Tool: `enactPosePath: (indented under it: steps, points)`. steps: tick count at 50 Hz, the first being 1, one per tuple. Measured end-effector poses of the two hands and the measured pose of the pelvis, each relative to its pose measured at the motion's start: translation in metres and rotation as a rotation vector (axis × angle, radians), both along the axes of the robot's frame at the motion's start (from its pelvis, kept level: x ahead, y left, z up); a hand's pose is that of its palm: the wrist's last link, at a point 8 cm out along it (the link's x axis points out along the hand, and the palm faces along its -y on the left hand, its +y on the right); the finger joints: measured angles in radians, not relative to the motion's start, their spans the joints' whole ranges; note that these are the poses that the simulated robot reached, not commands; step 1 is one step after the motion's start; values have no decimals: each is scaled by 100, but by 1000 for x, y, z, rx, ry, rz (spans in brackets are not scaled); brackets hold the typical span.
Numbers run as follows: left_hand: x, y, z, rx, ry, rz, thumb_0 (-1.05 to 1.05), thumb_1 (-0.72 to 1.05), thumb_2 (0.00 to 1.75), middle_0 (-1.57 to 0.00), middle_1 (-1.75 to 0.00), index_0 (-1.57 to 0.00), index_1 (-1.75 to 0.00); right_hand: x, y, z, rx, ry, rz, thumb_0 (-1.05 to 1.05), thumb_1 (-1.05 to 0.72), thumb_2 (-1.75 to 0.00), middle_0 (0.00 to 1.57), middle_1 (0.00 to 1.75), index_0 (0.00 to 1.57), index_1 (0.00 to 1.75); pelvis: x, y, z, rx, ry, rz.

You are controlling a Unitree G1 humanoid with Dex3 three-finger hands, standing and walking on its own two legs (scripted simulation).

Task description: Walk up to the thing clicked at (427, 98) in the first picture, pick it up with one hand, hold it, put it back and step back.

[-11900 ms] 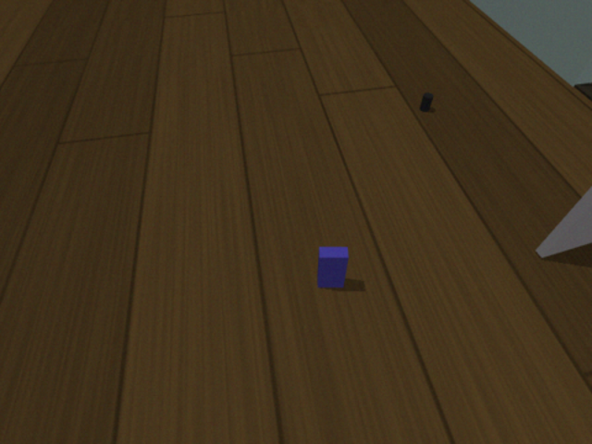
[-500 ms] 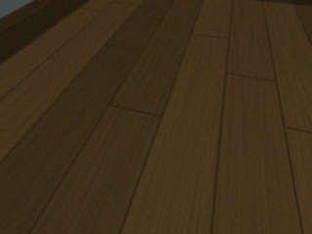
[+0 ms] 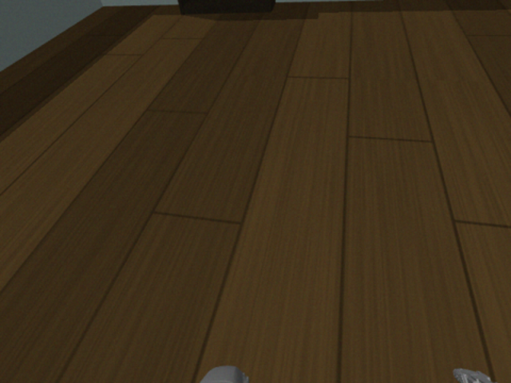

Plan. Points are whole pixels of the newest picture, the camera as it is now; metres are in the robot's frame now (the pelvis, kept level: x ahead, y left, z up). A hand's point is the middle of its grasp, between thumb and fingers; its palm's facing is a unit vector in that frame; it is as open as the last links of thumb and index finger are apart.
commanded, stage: walk up
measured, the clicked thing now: out of the picture +0.67 -1.30 -0.73
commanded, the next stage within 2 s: none
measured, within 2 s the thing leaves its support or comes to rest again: neither
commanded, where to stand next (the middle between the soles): +1.26 +0.02 m, yaw -5 degrees
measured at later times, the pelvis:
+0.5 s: pelvis +0.29 +0.02 +0.00, yaw -3 degrees
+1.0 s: pelvis +0.54 -0.02 +0.00, yaw -4 degrees
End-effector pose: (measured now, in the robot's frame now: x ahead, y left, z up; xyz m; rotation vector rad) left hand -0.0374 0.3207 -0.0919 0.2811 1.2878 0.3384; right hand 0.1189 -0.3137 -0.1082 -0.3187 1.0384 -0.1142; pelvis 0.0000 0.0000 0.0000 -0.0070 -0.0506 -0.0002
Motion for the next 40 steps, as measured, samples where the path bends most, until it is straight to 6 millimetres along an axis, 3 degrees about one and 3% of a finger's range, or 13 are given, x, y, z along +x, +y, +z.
enactPosePath:
  steps: [6,13,17,21,27,32,35,40]
  points:
    - [53,-12,-12,-49,41,-20,1,90,89,-20,-30,-21,-30,56,4,6,-12,49,28,1,-90,-89,20,30,21,30,58,-2,0,-18,21,-7]
    - [153,16,-41,-53,63,-46,1,90,89,-21,-30,-21,-30,156,18,-2,-70,60,29,1,-90,-90,20,30,20,30,149,17,-21,-11,45,-4]
    - [233,27,-42,-39,55,-94,1,91,89,-20,-30,-20,-30,202,32,4,-64,-23,2,1,-90,-89,20,30,21,30,195,27,-19,12,39,-23]
    - [332,28,-22,-24,-51,-187,1,91,89,-20,-30,-20,-30,215,30,16,-51,-35,-81,1,-90,-89,20,30,21,30,243,27,-5,12,27,-43]
    - [473,15,6,7,-236,-292,1,91,89,-20,-30,-20,-30,225,7,7,-58,53,-146,1,-90,-89,20,30,21,30,312,14,-4,38,6,-54]
    - [561,-11,9,42,-293,-353,1,91,89,-20,-30,-20,-30,257,-26,-22,-46,102,-178,1,-90,-89,20,30,21,30,373,-10,-23,50,-5,-56]
    - [589,-26,3,63,-320,-324,1,91,89,-20,-30,-20,-30,290,-41,-41,-38,132,-176,1,-90,-89,20,30,21,30,406,-26,-34,20,-15,-51]
    - [591,-45,8,29,-254,-258,1,91,89,-20,-30,-20,-30,358,-42,-31,-5,122,-135,1,-90,-89,20,30,20,30,449,-33,-16,30,-23,-61]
